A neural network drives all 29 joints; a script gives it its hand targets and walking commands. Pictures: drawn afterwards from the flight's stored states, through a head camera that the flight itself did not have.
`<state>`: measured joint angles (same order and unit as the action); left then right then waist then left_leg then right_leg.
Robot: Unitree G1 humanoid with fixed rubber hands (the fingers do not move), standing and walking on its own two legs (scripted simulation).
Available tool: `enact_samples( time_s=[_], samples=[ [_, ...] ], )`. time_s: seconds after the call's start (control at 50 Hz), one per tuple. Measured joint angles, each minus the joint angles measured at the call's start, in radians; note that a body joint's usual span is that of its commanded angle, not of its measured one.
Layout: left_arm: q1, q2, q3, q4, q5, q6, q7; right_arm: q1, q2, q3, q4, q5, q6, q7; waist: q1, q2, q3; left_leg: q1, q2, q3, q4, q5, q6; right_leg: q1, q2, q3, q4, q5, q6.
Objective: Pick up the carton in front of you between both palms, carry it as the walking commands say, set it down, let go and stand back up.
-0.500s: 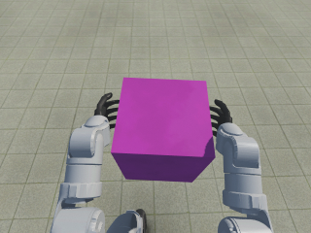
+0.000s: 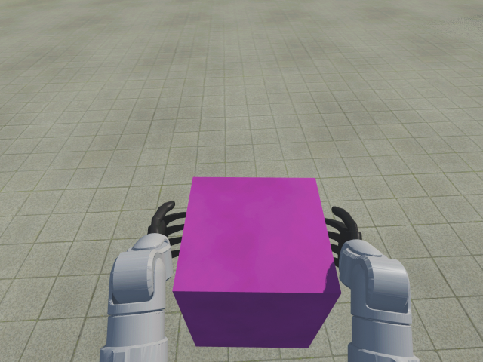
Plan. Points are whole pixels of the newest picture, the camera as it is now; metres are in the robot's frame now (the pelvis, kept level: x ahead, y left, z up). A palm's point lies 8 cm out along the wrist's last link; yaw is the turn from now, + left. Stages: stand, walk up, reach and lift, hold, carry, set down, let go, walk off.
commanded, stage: carry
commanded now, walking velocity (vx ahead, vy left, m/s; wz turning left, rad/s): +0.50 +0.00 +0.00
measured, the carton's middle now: (252, 266) +0.29 +0.00 +0.02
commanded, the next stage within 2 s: none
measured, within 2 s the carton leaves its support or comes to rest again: neither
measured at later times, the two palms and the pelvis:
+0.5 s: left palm (177, 146) +0.56 +0.17 +0.08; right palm (307, 149) +0.54 -0.13 +0.09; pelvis +0.29 +0.03 +0.00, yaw -3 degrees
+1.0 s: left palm (210, 89) +0.85 +0.12 +0.08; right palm (308, 92) +0.85 -0.18 +0.07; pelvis +0.59 -0.03 +0.00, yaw +1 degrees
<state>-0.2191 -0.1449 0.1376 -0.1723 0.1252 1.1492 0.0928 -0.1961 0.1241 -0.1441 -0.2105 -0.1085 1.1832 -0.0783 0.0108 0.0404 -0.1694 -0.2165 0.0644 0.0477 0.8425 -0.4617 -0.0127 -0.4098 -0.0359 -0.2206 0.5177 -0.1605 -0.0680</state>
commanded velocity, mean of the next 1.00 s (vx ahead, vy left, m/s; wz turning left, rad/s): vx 0.50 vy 0.00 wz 0.00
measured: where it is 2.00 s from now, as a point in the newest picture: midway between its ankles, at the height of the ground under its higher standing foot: (252, 201)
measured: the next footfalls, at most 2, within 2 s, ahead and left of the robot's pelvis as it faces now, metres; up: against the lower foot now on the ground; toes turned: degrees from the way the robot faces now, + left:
left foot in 0.40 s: +0.40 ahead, +0.12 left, +0.00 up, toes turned +9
right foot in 0.88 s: +0.69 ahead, -0.12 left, +0.00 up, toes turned -12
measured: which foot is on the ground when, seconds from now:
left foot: up 0.00-0.38, down 0.40-0.92, up 0.94-1.00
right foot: down 0.00-0.40, up 0.42-0.86, down 0.88-1.00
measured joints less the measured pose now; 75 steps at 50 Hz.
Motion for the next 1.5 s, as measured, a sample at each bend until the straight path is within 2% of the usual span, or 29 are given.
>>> enact_samples(
  time_s=[0.04,0.08,0.22,0.3,0.36,0.4,0.42,0.44,0.46,0.5,0.54,0.6,0.68,0.76,0.86,0.88,0.9,0.92,0.94,0.98,1.0,1.04,1.16,1.24,1.32,1.38,1.42,1.46,1.5],
  samples=[
    [0.034,0.008,-0.014,-0.009,-0.005,0.017,-0.001,0.036,0.011,0.009,-0.014,-0.009,0.016,0.000,0.008,-0.012,0.012,-0.128,-0.009,0.001,0.194,0.023,0.014,0.045,-0.003,0.001,-0.028,-0.031,0.003],
    [0.065,0.012,-0.021,-0.030,-0.012,0.027,-0.001,0.059,0.007,0.033,-0.027,-0.012,0.026,-0.001,0.014,-0.020,0.025,-0.224,0.001,0.016,0.226,0.083,0.018,0.100,0.000,0.004,-0.083,-0.031,0.009],
    [0.101,0.015,-0.033,-0.112,-0.024,0.025,-0.002,0.087,0.004,0.066,-0.099,-0.012,0.023,-0.003,0.014,-0.036,0.034,-0.367,0.038,0.057,-0.101,0.282,-0.006,0.284,0.004,0.021,-0.246,-0.054,0.026],
    [0.093,0.015,-0.043,-0.144,-0.022,0.032,-0.004,0.092,0.004,0.063,-0.143,-0.009,0.028,-0.004,0.003,-0.036,0.022,-0.352,0.031,0.092,-0.263,0.368,0.002,0.381,0.002,0.024,-0.271,-0.116,0.053],
    [0.079,0.014,-0.045,-0.151,-0.016,0.047,-0.005,0.084,0.004,0.054,-0.151,-0.005,0.040,-0.004,0.001,-0.042,0.012,-0.302,0.017,0.129,-0.342,0.383,0.018,0.446,-0.004,0.032,-0.248,-0.192,0.080],
    [0.066,0.013,-0.037,-0.151,-0.010,0.059,-0.005,0.064,0.006,0.048,-0.140,-0.004,0.047,-0.004,0.001,-0.052,0.010,-0.242,-0.003,0.160,-0.389,0.377,0.040,0.460,-0.024,0.043,-0.156,-0.278,0.102],
    [0.058,0.017,-0.028,-0.145,-0.008,0.061,-0.006,0.051,0.007,0.050,-0.118,-0.004,0.040,-0.004,-0.004,-0.071,0.011,-0.238,-0.014,0.172,-0.362,0.407,0.063,0.432,-0.052,0.047,-0.051,-0.325,0.106],
    [0.054,0.023,-0.019,-0.132,-0.008,0.063,-0.006,0.037,0.009,0.054,-0.087,-0.006,0.034,-0.004,-0.012,-0.083,0.014,-0.241,-0.019,0.181,-0.319,0.378,0.079,0.371,-0.069,0.068,0.104,-0.320,0.103],
    [0.051,0.029,-0.012,-0.118,-0.009,0.067,-0.006,0.026,0.011,0.056,-0.059,-0.010,0.032,-0.004,-0.018,-0.081,0.020,-0.235,-0.017,0.184,-0.300,0.339,0.089,0.293,-0.061,0.106,0.273,-0.313,0.099],
    [0.049,0.027,-0.004,-0.096,-0.007,0.072,-0.007,0.025,0.011,0.057,-0.033,-0.012,0.034,-0.005,-0.024,-0.070,0.039,-0.196,-0.015,0.183,-0.327,0.298,0.090,0.138,-0.038,0.146,0.527,-0.288,0.079],
    [0.054,0.010,-0.001,-0.090,0.001,0.070,-0.006,0.043,0.009,0.050,-0.039,-0.007,0.034,-0.004,-0.027,-0.062,0.055,-0.144,-0.017,0.181,-0.388,0.306,0.076,0.016,-0.037,0.148,0.607,-0.223,0.067],
    [0.067,0.012,-0.026,-0.105,0.004,0.057,-0.007,0.067,0.007,0.047,-0.069,0.001,0.022,-0.004,-0.035,-0.056,0.071,-0.065,-0.023,0.171,-0.472,0.302,0.075,-0.105,-0.054,0.141,0.532,-0.131,0.066],
    [0.079,0.014,-0.043,-0.153,0.002,0.047,-0.006,0.079,0.006,0.051,-0.119,0.008,0.013,-0.005,-0.037,-0.051,0.070,0.041,-0.029,0.160,-0.561,0.282,0.062,-0.181,-0.077,0.128,0.324,-0.031,0.086],
    [0.078,0.013,-0.039,-0.200,-0.003,0.054,-0.005,0.066,0.006,0.057,-0.153,0.010,0.020,-0.005,-0.029,-0.052,0.055,0.143,-0.030,0.154,-0.606,0.231,0.035,-0.185,-0.078,0.102,0.129,0.057,0.088],
    [0.069,0.013,-0.023,-0.195,-0.007,0.073,-0.005,0.046,0.008,0.061,-0.145,-0.003,0.045,-0.004,-0.022,-0.040,0.028,0.260,-0.016,0.142,-0.575,0.105,-0.017,-0.098,-0.050,0.038,-0.035,0.088,0.063],
    [0.061,0.012,-0.019,-0.186,-0.008,0.076,-0.006,0.042,0.009,0.059,-0.141,-0.007,0.051,-0.004,-0.021,-0.036,0.027,0.268,-0.005,0.136,-0.526,0.059,-0.029,-0.062,-0.040,0.019,-0.064,0.071,0.058],
    [0.051,0.010,-0.020,-0.166,-0.007,0.071,-0.007,0.036,0.007,0.051,-0.134,-0.010,0.054,-0.003,-0.018,-0.019,0.028,0.253,0.019,0.132,-0.436,0.004,-0.035,-0.046,-0.026,0.006,-0.057,0.106,0.033],
    [0.039,0.009,-0.023,-0.133,-0.004,0.061,-0.008,0.032,0.003,0.039,-0.121,-0.011,0.054,-0.003,-0.011,0.001,0.032,0.200,0.047,0.117,-0.291,0.000,-0.030,-0.051,-0.017,-0.007,-0.010,0.086,0.011],
    [0.030,0.007,-0.026,-0.102,-0.002,0.055,-0.008,0.031,-0.001,0.031,-0.106,-0.011,0.055,-0.003,-0.004,0.004,0.040,0.126,0.048,0.079,-0.122,-0.001,-0.024,-0.047,-0.017,-0.012,0.019,0.047,-0.003],
    [0.029,0.007,-0.027,-0.069,0.001,0.052,-0.008,0.033,0.001,0.022,-0.082,-0.014,0.057,-0.003,0.002,-0.007,0.065,-0.029,0.021,0.023,0.156,0.015,-0.003,-0.010,-0.022,-0.012,0.003,0.000,-0.010],
    [0.036,0.008,-0.025,-0.066,0.000,0.050,-0.009,0.037,0.009,0.020,-0.077,-0.018,0.055,-0.003,0.002,-0.013,0.076,-0.097,0.015,0.017,0.234,0.041,0.008,0.016,-0.023,-0.010,-0.025,0.001,0.001],
    [0.055,0.010,-0.022,-0.077,-0.006,0.042,-0.009,0.045,0.009,0.034,-0.076,-0.021,0.046,-0.003,0.006,-0.019,0.097,-0.205,0.019,0.019,0.271,0.109,0.019,0.071,-0.019,-0.008,-0.087,0.002,0.004],
    [0.091,0.014,-0.023,-0.144,-0.022,0.013,-0.010,0.069,0.006,0.073,-0.124,-0.020,0.013,-0.006,0.009,-0.031,0.109,-0.378,0.044,0.046,0.050,0.260,0.000,0.230,-0.009,0.010,-0.239,-0.017,0.015],
    [0.091,0.014,-0.032,-0.189,-0.028,0.015,-0.010,0.076,0.005,0.075,-0.180,-0.012,0.017,-0.012,0.000,-0.028,0.095,-0.393,0.045,0.074,-0.154,0.350,-0.003,0.338,-0.004,0.015,-0.293,-0.065,0.039],
    [0.077,0.013,-0.041,-0.213,-0.022,0.037,-0.011,0.072,0.006,0.065,-0.212,-0.005,0.037,-0.013,-0.008,-0.031,0.072,-0.349,0.025,0.115,-0.302,0.414,0.015,0.444,-0.004,0.019,-0.303,-0.149,0.076],
    [0.062,0.011,-0.037,-0.215,-0.012,0.060,-0.011,0.052,0.007,0.054,-0.203,-0.001,0.054,-0.013,-0.007,-0.043,0.062,-0.258,-0.002,0.162,-0.393,0.389,0.034,0.492,-0.025,0.030,-0.206,-0.264,0.110],
    [0.048,0.015,-0.016,-0.196,-0.008,0.068,-0.011,0.027,0.011,0.055,-0.154,-0.002,0.045,-0.012,-0.019,-0.079,0.067,-0.247,-0.023,0.187,-0.327,0.370,0.077,0.409,-0.079,0.049,0.062,-0.314,0.107],
    [0.043,0.014,0.000,-0.168,-0.003,0.074,-0.011,0.012,0.013,0.053,-0.105,-0.005,0.043,-0.012,-0.027,-0.075,0.085,-0.223,-0.020,0.191,-0.308,0.312,0.099,0.246,-0.063,0.129,0.399,-0.295,0.092],
    [0.045,0.009,0.000,-0.152,0.003,0.078,-0.011,0.018,0.012,0.048,-0.090,-0.003,0.045,-0.011,-0.027,-0.063,0.106,-0.169,-0.018,0.188,-0.363,0.307,0.089,0.102,-0.046,0.157,0.587,-0.247,0.072]
  ],
)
